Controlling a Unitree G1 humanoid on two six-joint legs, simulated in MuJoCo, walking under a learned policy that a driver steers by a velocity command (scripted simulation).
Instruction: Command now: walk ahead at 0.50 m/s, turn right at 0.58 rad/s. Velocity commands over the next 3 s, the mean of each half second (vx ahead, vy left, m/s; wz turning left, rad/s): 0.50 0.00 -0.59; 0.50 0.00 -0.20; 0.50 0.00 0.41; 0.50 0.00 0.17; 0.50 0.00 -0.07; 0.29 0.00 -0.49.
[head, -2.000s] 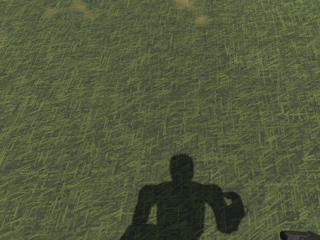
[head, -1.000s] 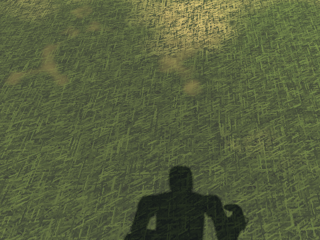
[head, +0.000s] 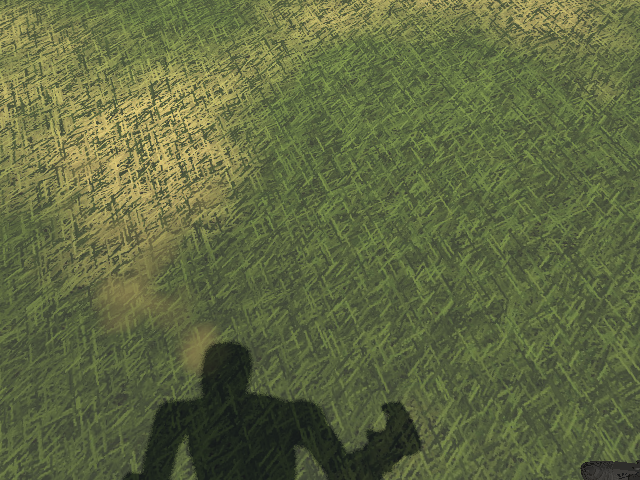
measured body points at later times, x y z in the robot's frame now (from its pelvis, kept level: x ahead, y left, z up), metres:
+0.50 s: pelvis +0.27 +0.03 +0.00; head +0.30 +0.03 +0.45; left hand +0.52 +0.24 -0.09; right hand +0.23 -0.25 -0.12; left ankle +0.26 +0.15 -0.75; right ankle +0.33 -0.15 -0.67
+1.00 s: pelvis +0.51 -0.12 +0.00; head +0.53 -0.14 +0.45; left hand +0.68 +0.11 -0.11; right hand +0.54 -0.43 -0.11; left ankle +0.69 -0.01 -0.67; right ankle +0.45 -0.19 -0.75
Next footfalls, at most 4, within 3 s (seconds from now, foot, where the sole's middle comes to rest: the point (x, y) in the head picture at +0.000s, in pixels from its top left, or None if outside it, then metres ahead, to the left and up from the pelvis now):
0.20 left None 0.30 0.15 -0.78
0.70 right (466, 472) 0.49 -0.20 -0.78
1.26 left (406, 310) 0.86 -0.10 -0.78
1.74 right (495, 231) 1.11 -0.34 -0.78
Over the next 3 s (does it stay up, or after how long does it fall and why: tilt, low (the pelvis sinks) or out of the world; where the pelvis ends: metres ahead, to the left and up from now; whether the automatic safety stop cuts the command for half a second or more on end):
stays up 1.57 -0.27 -0.01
